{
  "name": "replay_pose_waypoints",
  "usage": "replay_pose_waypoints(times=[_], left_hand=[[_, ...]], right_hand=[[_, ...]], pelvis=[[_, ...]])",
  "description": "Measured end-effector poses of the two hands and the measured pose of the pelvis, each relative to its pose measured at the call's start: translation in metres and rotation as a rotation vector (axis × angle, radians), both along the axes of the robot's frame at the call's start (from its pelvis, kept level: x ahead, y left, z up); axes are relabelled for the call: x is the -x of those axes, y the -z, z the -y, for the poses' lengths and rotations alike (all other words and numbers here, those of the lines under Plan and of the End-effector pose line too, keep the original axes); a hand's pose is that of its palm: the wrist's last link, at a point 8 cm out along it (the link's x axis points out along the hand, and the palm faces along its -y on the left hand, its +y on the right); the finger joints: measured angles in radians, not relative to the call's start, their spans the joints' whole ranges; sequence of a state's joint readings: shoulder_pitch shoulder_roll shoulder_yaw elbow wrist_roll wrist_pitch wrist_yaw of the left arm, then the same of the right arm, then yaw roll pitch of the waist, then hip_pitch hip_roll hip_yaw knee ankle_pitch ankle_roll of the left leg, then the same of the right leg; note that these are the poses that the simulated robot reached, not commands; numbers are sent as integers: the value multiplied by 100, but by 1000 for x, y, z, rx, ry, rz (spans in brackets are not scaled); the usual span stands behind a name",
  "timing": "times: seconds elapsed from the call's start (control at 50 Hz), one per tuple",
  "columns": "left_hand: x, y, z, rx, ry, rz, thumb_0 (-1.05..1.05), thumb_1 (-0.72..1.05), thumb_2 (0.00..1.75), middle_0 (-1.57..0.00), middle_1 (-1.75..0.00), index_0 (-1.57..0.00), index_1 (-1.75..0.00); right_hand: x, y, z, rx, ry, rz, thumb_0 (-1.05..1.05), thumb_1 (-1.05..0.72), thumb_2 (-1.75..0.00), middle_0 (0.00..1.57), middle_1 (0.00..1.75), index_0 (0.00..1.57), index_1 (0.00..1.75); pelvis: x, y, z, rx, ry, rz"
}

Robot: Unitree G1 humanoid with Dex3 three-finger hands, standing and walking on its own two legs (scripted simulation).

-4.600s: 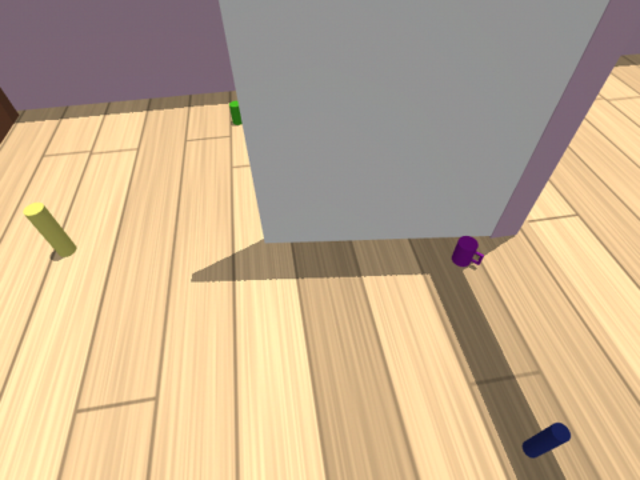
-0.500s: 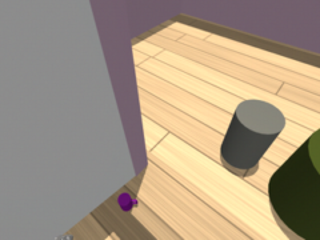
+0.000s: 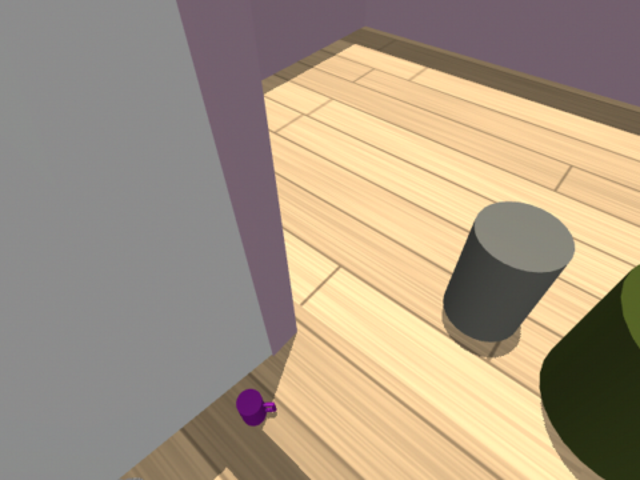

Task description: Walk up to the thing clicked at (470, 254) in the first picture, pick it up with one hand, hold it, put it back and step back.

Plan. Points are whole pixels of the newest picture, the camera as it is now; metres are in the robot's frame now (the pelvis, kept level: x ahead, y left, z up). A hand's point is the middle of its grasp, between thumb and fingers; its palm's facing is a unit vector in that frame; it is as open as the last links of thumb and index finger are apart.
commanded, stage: stand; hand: left
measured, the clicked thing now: (257, 407) +0.42 +0.24 -0.73
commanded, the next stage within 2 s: none
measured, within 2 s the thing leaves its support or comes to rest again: neither
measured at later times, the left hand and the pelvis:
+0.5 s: hand out of the picture +0.08 +0.24 -0.16, palm faces -0.02 -0.94 -0.34, open 7.4 cm; pelvis +0.01 -0.01 +0.00, yaw +0 degrees
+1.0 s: hand out of the picture +0.09 +0.24 -0.15, palm faces -0.02 -0.94 -0.35, open 7.4 cm; pelvis +0.01 -0.01 +0.00, yaw +0 degrees
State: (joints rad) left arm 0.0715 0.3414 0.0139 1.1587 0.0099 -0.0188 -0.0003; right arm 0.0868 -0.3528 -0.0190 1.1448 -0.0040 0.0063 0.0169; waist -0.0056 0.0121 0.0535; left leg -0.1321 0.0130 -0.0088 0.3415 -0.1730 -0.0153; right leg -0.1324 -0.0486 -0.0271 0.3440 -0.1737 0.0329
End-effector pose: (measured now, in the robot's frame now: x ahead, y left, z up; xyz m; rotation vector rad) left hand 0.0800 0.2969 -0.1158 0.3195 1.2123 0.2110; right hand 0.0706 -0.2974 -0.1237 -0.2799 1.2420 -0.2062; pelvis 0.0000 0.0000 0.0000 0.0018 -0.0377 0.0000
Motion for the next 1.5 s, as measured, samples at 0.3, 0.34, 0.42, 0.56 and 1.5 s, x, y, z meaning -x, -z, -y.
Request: replay_pose_waypoints(times=[0.3,0.34,0.42,0.56,1.5], left_hand=[[5,4,7,13,-5,-26,1,90,90,-20,-30,-21,-30],[5,4,8,14,-5,-26,1,90,90,-20,-30,-21,-30],[4,3,9,14,-4,-22,1,90,90,-20,-30,-21,-30],[2,2,10,10,-1,-17,1,90,90,-20,-30,-21,-30],[-3,2,10,4,6,-31,1,90,90,-20,-30,-21,-30]], right_hand=[[-15,-6,8,22,-26,23,1,-91,-90,20,30,20,30],[-15,-7,9,24,-24,25,1,-91,-90,20,30,20,30],[-15,-7,11,26,-23,25,1,-91,-90,20,30,20,30],[-12,-6,12,23,-22,20,1,-91,-90,20,30,20,30],[-13,-4,12,21,-20,-5,1,-91,-90,20,30,20,30]], pelvis=[[-7,-1,6,0,0,-4],[-7,-1,7,0,1,-3],[-7,-1,8,0,1,0],[-7,-1,10,0,1,0],[-16,-1,11,0,6,-11]])
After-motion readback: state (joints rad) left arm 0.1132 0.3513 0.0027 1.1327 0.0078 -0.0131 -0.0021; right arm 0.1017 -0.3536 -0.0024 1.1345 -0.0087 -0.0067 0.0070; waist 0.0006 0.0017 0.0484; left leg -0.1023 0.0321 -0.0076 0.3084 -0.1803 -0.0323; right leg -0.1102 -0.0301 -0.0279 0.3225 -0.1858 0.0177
